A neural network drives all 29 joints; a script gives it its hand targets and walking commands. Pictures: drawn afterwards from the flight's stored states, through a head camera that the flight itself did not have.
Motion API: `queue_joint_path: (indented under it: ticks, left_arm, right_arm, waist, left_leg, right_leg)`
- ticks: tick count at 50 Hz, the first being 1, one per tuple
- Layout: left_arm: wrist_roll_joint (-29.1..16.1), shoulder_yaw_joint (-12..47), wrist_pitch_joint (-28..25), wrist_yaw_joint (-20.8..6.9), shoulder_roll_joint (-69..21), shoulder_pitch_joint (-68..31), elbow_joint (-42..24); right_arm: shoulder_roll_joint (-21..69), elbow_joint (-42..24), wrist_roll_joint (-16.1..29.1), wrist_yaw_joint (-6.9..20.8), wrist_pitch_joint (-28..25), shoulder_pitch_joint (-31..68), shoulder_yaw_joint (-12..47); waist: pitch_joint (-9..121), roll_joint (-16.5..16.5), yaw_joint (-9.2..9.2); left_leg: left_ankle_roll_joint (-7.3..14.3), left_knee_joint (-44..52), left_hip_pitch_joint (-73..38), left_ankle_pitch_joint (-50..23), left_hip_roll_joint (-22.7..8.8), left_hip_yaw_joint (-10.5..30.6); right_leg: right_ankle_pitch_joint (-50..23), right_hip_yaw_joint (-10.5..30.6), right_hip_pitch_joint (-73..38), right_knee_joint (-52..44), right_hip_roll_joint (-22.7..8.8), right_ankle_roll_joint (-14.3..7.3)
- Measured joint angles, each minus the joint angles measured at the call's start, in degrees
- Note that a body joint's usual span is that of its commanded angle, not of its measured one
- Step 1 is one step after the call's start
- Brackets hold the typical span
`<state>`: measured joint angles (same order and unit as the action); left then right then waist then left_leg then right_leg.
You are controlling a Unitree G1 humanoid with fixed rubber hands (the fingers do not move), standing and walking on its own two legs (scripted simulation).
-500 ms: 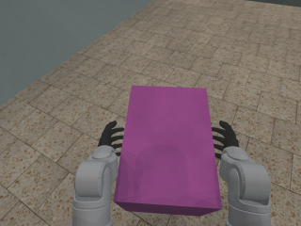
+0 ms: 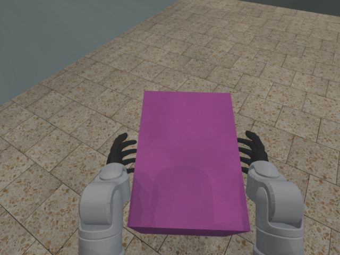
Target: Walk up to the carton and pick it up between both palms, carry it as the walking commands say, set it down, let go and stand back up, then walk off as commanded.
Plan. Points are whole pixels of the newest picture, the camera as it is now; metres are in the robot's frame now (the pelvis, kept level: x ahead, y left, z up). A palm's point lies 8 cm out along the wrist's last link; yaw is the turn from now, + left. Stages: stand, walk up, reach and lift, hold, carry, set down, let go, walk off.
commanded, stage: carry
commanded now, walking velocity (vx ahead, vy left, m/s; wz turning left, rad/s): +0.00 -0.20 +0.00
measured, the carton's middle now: (184, 165) +0.32 +0.01 +0.03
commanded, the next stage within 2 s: none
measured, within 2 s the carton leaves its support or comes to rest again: neither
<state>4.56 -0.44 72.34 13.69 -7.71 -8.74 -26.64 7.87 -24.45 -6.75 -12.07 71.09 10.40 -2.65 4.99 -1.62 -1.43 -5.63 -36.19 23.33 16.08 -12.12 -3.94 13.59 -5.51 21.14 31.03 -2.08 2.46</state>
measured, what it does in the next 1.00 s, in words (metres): steps to the right: left foot, then right foot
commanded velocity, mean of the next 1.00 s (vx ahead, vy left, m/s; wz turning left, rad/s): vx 0.00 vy -0.16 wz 0.00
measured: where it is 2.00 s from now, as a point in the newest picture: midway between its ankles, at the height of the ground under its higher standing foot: outside the picture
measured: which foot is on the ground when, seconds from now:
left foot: down 0.00-0.00, up 0.02-0.26, down 0.28-0.60, up 0.62-0.88, down 0.90-1.00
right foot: down 0.00-0.30, up 0.32-0.56, down 0.58-0.90, up 0.92-1.00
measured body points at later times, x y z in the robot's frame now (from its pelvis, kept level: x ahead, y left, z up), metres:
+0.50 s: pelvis -0.06 -0.12 +0.01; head -0.05 -0.10 +0.46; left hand +0.20 +0.04 +0.10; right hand +0.23 -0.25 +0.11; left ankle -0.05 +0.03 -0.72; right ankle -0.04 -0.26 -0.68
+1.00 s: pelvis -0.12 -0.24 +0.01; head -0.12 -0.22 +0.46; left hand +0.14 -0.08 +0.09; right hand +0.17 -0.37 +0.10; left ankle -0.12 -0.13 -0.72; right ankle -0.07 -0.32 -0.71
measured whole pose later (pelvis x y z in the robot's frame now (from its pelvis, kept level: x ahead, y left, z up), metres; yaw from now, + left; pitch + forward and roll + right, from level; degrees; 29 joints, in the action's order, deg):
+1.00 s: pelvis -0.12 -0.24 +0.01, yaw +2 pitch +3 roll +0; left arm 4.9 -0.8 72.2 13.6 -7.4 -5.8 -25.9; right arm 7.8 -22.2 -5.9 -12.0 71.0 9.3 -1.3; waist 5.1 2.1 -0.5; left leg 0.6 -33.3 19.1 17.4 -3.8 -8.3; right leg 20.4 -7.8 26.9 40.3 -0.9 0.0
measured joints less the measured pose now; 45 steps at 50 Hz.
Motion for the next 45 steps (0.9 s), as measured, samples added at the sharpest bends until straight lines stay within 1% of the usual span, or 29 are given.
queue_joint_path:
  ticks: [1, 3, 4, 5, 7, 9, 11, 12, 14, 15, 16, 17, 19, 21, 23, 26, 28, 29, 30, 31, 32, 33, 34, 36, 37, 39, 42, 44, 45]
  left_arm:
    - [0.10, 0.36, -0.23, -0.18, -0.05, -0.15, 1.12]
    - [0.21, 0.95, -0.15, -0.54, -0.02, -0.24, 2.88]
    - [0.42, 0.99, -0.15, -0.67, -0.01, -0.12, 3.32]
    - [0.73, 0.80, -0.31, -0.74, 0.00, 0.07, 3.51]
    - [1.20, -0.04, -0.86, -0.97, 0.03, 0.38, 3.22]
    - [1.19, -0.61, -1.35, -1.28, 0.03, 0.40, 2.36]
    - [1.17, -0.63, -1.77, -1.28, 0.03, 0.37, 1.58]
    - [1.16, -0.55, -1.86, -1.15, 0.04, 0.42, 1.22]
    - [1.08, -0.32, -1.74, -0.72, 0.08, 0.71, 0.58]
    - [1.05, -0.54, -1.67, -0.55, 0.14, 0.85, 0.63]
    - [0.99, -0.60, -1.48, -0.39, 0.20, 1.42, 0.80]
    - [0.95, -0.50, -1.12, -0.24, 0.22, 2.09, 0.91]
    - [0.80, -0.15, -0.38, -0.07, 0.27, 2.85, 0.99]
    - [0.37, 0.28, 0.02, -0.04, 0.31, 2.91, 0.76]
    - [-0.03, 0.64, 0.01, 0.05, 0.29, 2.55, 0.08]
    - [-0.10, 0.49, -0.22, 0.25, 0.21, 1.60, -0.78]
    - [-0.09, 0.15, -0.15, 0.24, 0.14, 0.79, -0.81]
    - [-0.05, -0.04, -0.05, 0.18, 0.08, 0.33, -0.69]
    - [0.03, 0.03, -0.22, 0.06, -0.01, -0.03, -0.02]
    - [0.14, 0.40, -0.44, -0.14, -0.05, -0.19, 1.10]
    - [0.17, 0.75, -0.45, -0.31, -0.04, -0.30, 2.14]
    - [0.24, 0.94, -0.37, -0.50, -0.03, -0.33, 2.89]
    - [0.44, 0.95, -0.37, -0.64, -0.02, -0.22, 3.33]
    - [1.07, 0.38, -0.82, -0.78, 0.01, 0.16, 3.49]
    - [1.20, -0.11, -1.08, -0.98, 0.02, 0.28, 3.20]
    - [1.19, -0.69, -1.58, -1.31, 0.02, 0.31, 2.29]
    - [1.17, -0.59, -2.14, -1.19, 0.03, 0.32, 1.09]
    - [1.06, -0.36, -2.07, -0.76, 0.06, 0.60, 0.53]
    - [0.99, -0.39, -1.95, -0.54, 0.11, 0.70, 0.52]
  right_arm:
    - [-0.06, 0.17, -0.03, -0.07, 0.09, -0.31, -0.44]
    - [-0.15, 0.08, 0.23, -0.42, 0.71, -1.35, -0.93]
    - [-0.19, -0.07, 0.52, -0.60, 1.00, -1.70, -0.81]
    - [-0.22, -0.24, 0.94, -0.68, 1.17, -1.90, -0.51]
    - [-0.24, -0.59, 1.73, -0.76, 1.04, -1.98, 0.28]
    - [-0.22, -1.14, 2.06, -0.95, 0.56, -1.78, 0.68]
    - [-0.16, -1.59, 2.06, -1.06, 0.18, -1.36, 0.75]
    - [-0.13, -1.64, 1.97, -1.04, 0.08, -1.11, 0.75]
    - [-0.06, -1.48, 1.77, -0.84, 0.14, -0.57, 0.67]
    - [0.00, -0.80, 1.64, -0.66, -0.04, -0.47, 0.86]
    - [0.00, 0.16, 1.48, -0.40, -0.13, -0.56, 1.05]
    - [-0.05, 0.98, 1.39, -0.18, -0.03, -0.73, 1.20]
    - [-0.12, 1.97, 0.98, 0.19, 0.04, -1.27, 1.31]
    - [-0.16, 2.01, 0.51, 0.32, -0.20, -1.78, 1.12]
    - [-0.16, 1.16, 0.37, 0.24, -0.40, -1.79, 0.73]
    - [-0.08, -0.02, 0.37, 0.16, -0.44, -1.05, 0.53]
    - [0.00, -0.35, 0.24, 0.01, -0.19, -0.45, 0.46]
    - [0.02, -0.40, 0.15, -0.07, -0.05, -0.17, 0.41]
    - [0.01, -0.20, 0.05, -0.12, -0.04, 0.05, 0.05]
    - [-0.06, -0.04, 0.00, -0.18, 0.05, -0.28, -0.38]
    - [-0.10, -0.03, 0.06, -0.32, 0.33, -0.80, -0.74]
    - [-0.13, -0.09, 0.22, -0.52, 0.67, -1.25, -0.86]
    - [-0.17, -0.22, 0.50, -0.70, 0.95, -1.58, -0.74]
    - [-0.22, -0.53, 1.37, -0.79, 1.10, -1.82, -0.04]
    - [-0.22, -0.69, 1.70, -0.86, 0.93, -1.79, 0.33]
    - [-0.20, -1.23, 2.05, -1.04, 0.41, -1.59, 0.72]
    - [-0.11, -1.84, 1.99, -1.16, -0.11, -0.93, 0.78]
    - [-0.05, -1.66, 1.80, -0.99, -0.15, -0.48, 0.70]
    - [0.01, -1.18, 1.69, -0.83, -0.21, -0.32, 0.71]
  waist:
    - [-0.04, -0.46, 0.36]
    - [-0.48, 0.11, 1.47]
    - [-0.79, 0.47, 2.05]
    - [-1.03, 0.74, 2.60]
    - [-1.36, 1.04, 3.48]
    - [-1.34, 1.32, 3.75]
    - [-1.00, 1.77, 3.51]
    - [-0.78, 2.06, 3.32]
    - [-0.16, 2.32, 2.95]
    - [-0.02, 3.71, 2.78]
    - [0.21, 4.44, 2.55]
    - [0.34, 4.34, 2.15]
    - [-0.02, 3.68, 1.26]
    - [-0.45, 3.10, 0.51]
    - [-0.74, 2.34, 0.06]
    - [-0.67, 1.17, -0.07]
    - [-0.40, 0.57, -0.06]
    - [-0.21, 0.67, -0.09]
    - [-0.29, -0.08, 0.04]
    - [-0.31, -0.52, 0.39]
    - [-0.49, -0.33, 0.91]
    - [-0.84, 0.07, 1.49]
    - [-1.20, 0.42, 2.06]
    - [-1.73, 0.87, 3.09]
    - [-1.90, 1.01, 3.47]
    - [-1.91, 1.32, 3.75]
    - [-1.36, 2.07, 3.29]
    - [-0.76, 2.55, 2.88]
    - [-0.52, 3.20, 2.74]
  left_leg:
    - [0.47, -2.33, 1.19, 3.88, -0.02, 0.71]
    - [1.59, -11.93, 4.28, 13.63, 2.54, 1.46]
    - [2.19, -16.93, 5.54, 15.57, 4.07, 1.39]
    - [2.68, -20.65, 6.34, 15.89, 5.31, 0.88]
    - [3.13, -23.30, 6.45, 14.90, 6.98, -0.66]
    - [3.39, -20.81, 5.14, 14.57, 8.11, -2.05]
    - [3.90, -15.38, 2.89, 13.73, 9.08, -2.94]
    - [4.23, -11.46, 1.28, 12.43, 9.48, -3.35]
    - [4.91, -0.33, -3.37, 6.80, 9.39, -4.44]
    - [5.77, 1.87, -4.04, 4.23, 9.74, -4.78]
    - [6.34, 1.85, -3.73, 3.05, 9.69, -4.72]
    - [6.59, 1.90, -3.60, 2.43, 9.14, -4.53]
    - [6.22, 3.39, -4.32, 1.18, 7.83, -3.99]
    - [5.21, 5.11, -4.97, -0.25, 6.57, -3.27]
    - [4.12, 5.77, -4.80, -1.24, 5.19, -2.50]
    - [2.32, 5.07, -3.41, -1.76, 2.91, -1.60]
    - [0.87, 3.39, -1.95, -1.48, 1.39, -1.07]
    - [0.08, 2.00, -1.07, -1.05, 0.87, -0.95]
    - [0.12, 0.32, -0.04, -0.41, -0.08, -0.44]
    - [0.58, -2.19, 1.26, 3.75, -0.06, 0.29]
    - [1.08, -6.67, 2.90, 9.50, 1.01, 0.81]
    - [1.69, -12.19, 4.55, 13.59, 2.58, 1.23]
    - [2.29, -17.36, 5.89, 15.48, 4.11, 1.24]
    - [3.06, -23.54, 7.12, 15.26, 6.31, 0.09]
    - [3.20, -24.21, 7.00, 14.67, 7.03, -0.69]
    - [3.45, -21.84, 5.78, 14.32, 8.13, -2.05]
    - [4.25, -12.87, 2.12, 12.87, 9.46, -3.27]
    - [4.86, -2.49, -2.25, 7.95, 9.63, -4.50]
    - [5.82, 1.58, -3.68, 3.61, 9.62, -4.81]
  right_leg:
    - [-0.75, -0.36, 1.01, 1.48, 0.43, -1.06]
    - [0.68, -0.71, 1.96, 3.10, -0.08, -3.11]
    - [0.98, -0.75, 2.00, 2.97, -0.34, -3.81]
    - [0.86, -0.74, 2.00, 2.58, -0.44, -4.31]
    - [0.02, -0.87, 2.02, 1.67, -0.16, -5.02]
    - [-0.71, -1.28, 2.43, 1.21, 0.49, -5.75]
    - [-1.12, -1.92, 3.15, 1.24, 1.28, -6.52]
    - [-1.20, -2.28, 3.56, 1.45, 1.70, -6.88]
    - [-1.02, -3.29, 4.45, 2.47, 2.84, -7.44]
    - [-0.66, -3.32, 5.05, 3.55, 2.51, -7.48]
    - [2.69, -3.15, 5.93, 5.72, 2.43, -6.06]
    - [6.52, -2.52, 7.33, 9.98, 2.71, -4.45]
    - [9.57, -0.63, 9.90, 19.83, 2.82, -2.20]
    - [8.89, 1.05, 10.57, 24.22, 1.94, -0.99]
    - [8.59, 1.87, 9.46, 22.68, 0.65, -0.17]
    - [9.77, 1.85, 5.86, 14.84, -0.55, 0.50]
    - [8.26, 0.87, 2.10, 6.19, -0.73, 0.49]
    - [5.58, 0.37, 0.09, 1.40, -0.88, 0.47]
    - [0.29, -0.13, 0.22, 0.20, -0.10, -0.18]
    - [-0.73, -0.48, 1.21, 1.54, 0.30, -1.28]
    - [-0.21, -0.69, 1.90, 2.65, 0.10, -2.35]
    - [0.40, -0.81, 2.15, 3.03, -0.25, -3.24]
    - [0.64, -0.85, 2.18, 2.88, -0.52, -3.90]
    - [0.11, -0.87, 2.15, 1.96, -0.56, -4.75]
    - [-0.37, -0.96, 2.19, 1.51, -0.37, -5.07]
    - [-1.14, -1.37, 2.63, 1.03, 0.24, -5.79]
    - [-1.71, -2.38, 3.85, 1.19, 1.40, -6.93]
    - [-1.72, -3.30, 4.67, 1.90, 2.34, -7.51]
    - [-1.55, -3.69, 5.13, 2.59, 2.49, -7.67]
